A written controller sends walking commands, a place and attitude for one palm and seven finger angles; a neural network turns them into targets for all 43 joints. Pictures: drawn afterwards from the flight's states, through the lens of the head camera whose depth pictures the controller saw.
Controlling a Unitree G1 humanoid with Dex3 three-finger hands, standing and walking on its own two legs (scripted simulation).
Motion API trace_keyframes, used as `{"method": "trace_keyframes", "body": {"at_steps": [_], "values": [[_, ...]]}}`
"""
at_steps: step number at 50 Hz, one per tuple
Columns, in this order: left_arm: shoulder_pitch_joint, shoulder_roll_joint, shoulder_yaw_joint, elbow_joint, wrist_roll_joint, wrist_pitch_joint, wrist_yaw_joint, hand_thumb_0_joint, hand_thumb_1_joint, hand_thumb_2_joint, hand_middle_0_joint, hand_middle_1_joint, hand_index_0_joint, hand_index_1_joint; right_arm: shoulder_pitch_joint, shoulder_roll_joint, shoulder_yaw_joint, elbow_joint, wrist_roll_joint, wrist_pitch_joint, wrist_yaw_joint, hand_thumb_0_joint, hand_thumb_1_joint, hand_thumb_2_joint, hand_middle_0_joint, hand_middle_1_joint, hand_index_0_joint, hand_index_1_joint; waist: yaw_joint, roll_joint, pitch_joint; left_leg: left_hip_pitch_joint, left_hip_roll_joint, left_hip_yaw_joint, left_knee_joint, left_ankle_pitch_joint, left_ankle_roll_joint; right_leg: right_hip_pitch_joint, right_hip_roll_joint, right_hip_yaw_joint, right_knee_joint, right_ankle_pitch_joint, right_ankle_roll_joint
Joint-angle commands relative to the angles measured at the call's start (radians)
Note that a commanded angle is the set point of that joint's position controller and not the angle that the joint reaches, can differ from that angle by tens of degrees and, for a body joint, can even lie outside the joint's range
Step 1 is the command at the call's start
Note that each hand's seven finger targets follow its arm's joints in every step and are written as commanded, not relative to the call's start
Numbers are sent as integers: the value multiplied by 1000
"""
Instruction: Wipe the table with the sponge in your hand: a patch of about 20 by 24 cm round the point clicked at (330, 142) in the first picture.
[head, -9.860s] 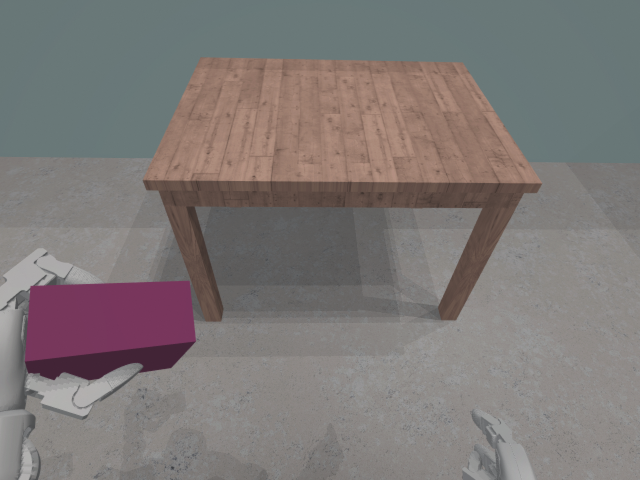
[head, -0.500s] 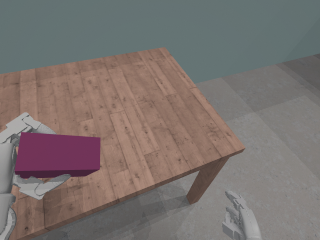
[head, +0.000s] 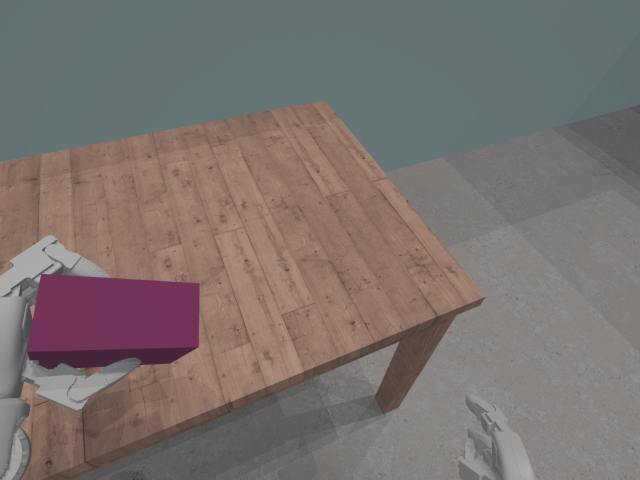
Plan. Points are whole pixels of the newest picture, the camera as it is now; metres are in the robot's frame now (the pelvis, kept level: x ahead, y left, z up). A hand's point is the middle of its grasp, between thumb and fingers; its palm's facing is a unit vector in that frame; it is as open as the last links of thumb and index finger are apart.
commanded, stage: look again from close up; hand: left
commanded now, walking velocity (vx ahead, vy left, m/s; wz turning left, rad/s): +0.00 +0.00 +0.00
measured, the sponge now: (140, 326) +0.23 +0.20 +0.13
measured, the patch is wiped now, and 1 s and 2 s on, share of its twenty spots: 0.00 0.00 0.00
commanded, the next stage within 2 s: come to a stop and stand still in 0.02 s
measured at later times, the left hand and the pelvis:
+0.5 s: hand (67, 304) +0.22 +0.26 +0.17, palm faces +0.38 -0.83 -0.41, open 10.3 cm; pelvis -0.01 +0.00 +0.00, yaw -1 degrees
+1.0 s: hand (65, 298) +0.24 +0.27 +0.15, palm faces +0.34 -0.84 -0.41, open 10.2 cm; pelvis +0.02 +0.02 +0.00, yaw +0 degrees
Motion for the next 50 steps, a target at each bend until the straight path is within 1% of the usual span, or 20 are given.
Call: {"method": "trace_keyframes", "body": {"at_steps": [1,8,12,14,15,16,17,18,19,21,23,26,27,28,29,32,38,39,44,50], "values": [[-82,171,127,-231,-27,-69,31,0,100,1300,-1200,-1600,-1200,-1600,-84,-126,-55,-156,-1,-56,-11,0,-900,-900,200,300,200,300,-6,55,-152,46,91,-112,-76,44,-28,33,-62,79,-52,128,-40],[-81,152,102,-208,-28,-60,30,0,100,1300,-1200,-1600,-1200,-1600,-98,-127,-52,-151,2,-55,-14,0,-900,-900,200,300,200,300,-8,66,-138,54,94,-108,-86,29,-24,9,-61,77,-66,100,-35],[-83,188,129,-227,-24,-53,36,0,100,1300,-1200,-1600,-1200,-1600,-105,-130,-55,-150,4,-55,-15,0,-900,-900,200,300,200,300,-7,55,-147,60,89,-113,-82,35,-23,9,-63,89,-68,107,-37],[-92,160,103,-225,-26,-53,34,0,100,1300,-1200,-1600,-1200,-1600,-100,-129,-55,-154,4,-55,-15,0,-900,-900,200,300,200,300,-8,63,-134,48,92,-113,-85,18,-24,5,-64,85,-70,84,-37],[-1078,957,681,-460,123,-145,43,0,100,1300,-1200,-1600,-1200,-1600,16,-152,-61,-130,-45,-81,-4,0,-900,-900,200,300,200,300,11,-94,71,-137,101,-29,47,-9,-12,-144,-91,123,-145,70,37],[-488,315,265,121,16,-99,4,0,100,1300,-1200,-1600,-1200,-1600,-56,-40,-27,-75,-10,-65,-7,0,-900,-900,200,300,200,300,-10,-94,-148,31,27,-65,24,45,-10,-101,-120,124,-70,-13,-52],[-293,131,155,80,-21,-73,0,0,100,1300,-1200,-1600,-1200,-1600,-72,-113,-93,-147,11,-70,5,0,-900,-900,200,300,200,300,11,169,-206,140,50,-49,-24,92,-32,-52,-82,162,-10,61,-85],[-308,139,107,-46,-24,-96,-9,0,100,1300,-1200,-1600,-1200,-1600,-51,-118,-83,-154,14,-77,13,0,-900,-900,200,300,200,300,8,204,-203,80,70,-51,-18,51,-30,-3,-83,155,-9,62,-61],[-198,164,120,-102,-36,-102,-1,0,100,1300,-1200,-1600,-1200,-1600,-70,-121,-77,-154,14,-82,23,0,-900,-900,200,300,200,300,15,180,-173,39,73,-70,-45,4,-27,29,-84,149,-7,29,-47],[-87,143,84,-169,-36,-104,10,0,100,1300,-1200,-1600,-1200,-1600,-86,-124,-72,-161,13,-85,36,0,-900,-900,200,300,200,300,25,34,-121,-19,62,-76,-56,-90,-24,20,-79,143,-41,-67,-35],[-46,146,91,-165,-32,-99,22,0,100,1300,-1200,-1600,-1200,-1600,-98,-123,-63,-160,13,-84,33,0,-900,-900,200,300,200,300,23,-33,-79,-46,71,-91,-87,-173,-21,-14,-63,112,-62,-144,-32],[-84,212,171,-171,-32,-113,31,0,100,1300,-1200,-1600,-1200,-1600,-90,-125,-65,-158,9,-90,14,0,-900,-900,200,300,200,300,16,-74,-64,-40,72,-106,-95,-193,-17,-46,-55,116,-79,-181,-27],[-122,257,215,-204,-27,-116,39,0,100,1300,-1200,-1600,-1200,-1600,-106,-128,-62,-152,12,-90,7,0,-900,-900,200,300,200,300,13,-14,-67,-26,81,-109,-112,-193,-17,-47,-48,102,-60,-156,-25],[-133,223,195,-188,-30,-124,35,0,100,1300,-1200,-1600,-1200,-1600,-94,-123,-59,-152,5,-90,0,0,-900,-900,200,300,200,300,10,11,-77,-48,88,-120,-125,-206,-9,-15,-46,83,-40,-131,-22],[-159,226,197,-224,-28,-130,35,0,100,1300,-1200,-1600,-1200,-1600,-91,-120,-60,-156,6,-96,-2,0,-900,-900,200,300,200,300,10,66,-99,-42,91,-126,-128,-186,-8,15,-43,82,-13,-85,-25],[-190,242,203,-296,-24,-138,39,0,100,1300,-1200,-1600,-1200,-1600,-97,-114,-57,-150,4,-113,-4,0,-900,-900,200,300,200,300,8,125,-166,25,99,-122,-97,-28,-10,59,-46,67,35,57,-25],[-84,149,127,-287,-25,-119,41,0,100,1300,-1200,-1600,-1200,-1600,-70,-121,-58,-130,-6,-117,11,0,-900,-900,200,300,200,300,8,99,-204,106,114,-113,-29,321,-42,59,-42,28,45,188,-22],[-89,163,137,-305,-22,-116,43,0,100,1300,-1200,-1600,-1200,-1600,-65,-126,-66,-132,-4,-113,13,0,-900,-900,200,300,200,300,2,101,-210,111,116,-114,-21,368,-53,68,-41,31,50,210,-25],[-68,169,147,-284,-24,-101,38,0,100,1300,-1200,-1600,-1200,-1600,-71,-123,-66,-144,-4,-82,14,0,-900,-900,200,300,200,300,-3,116,-191,104,128,-114,-35,413,-75,57,-35,17,50,178,-24],[-78,173,148,-283,-33,-91,39,0,100,1300,-1200,-1600,-1200,-1600,-85,-125,-61,-160,-5,-58,3,0,-900,-900,200,300,200,300,-3,101,-176,61,118,-106,-58,275,-67,76,-36,23,20,172,-22]]}}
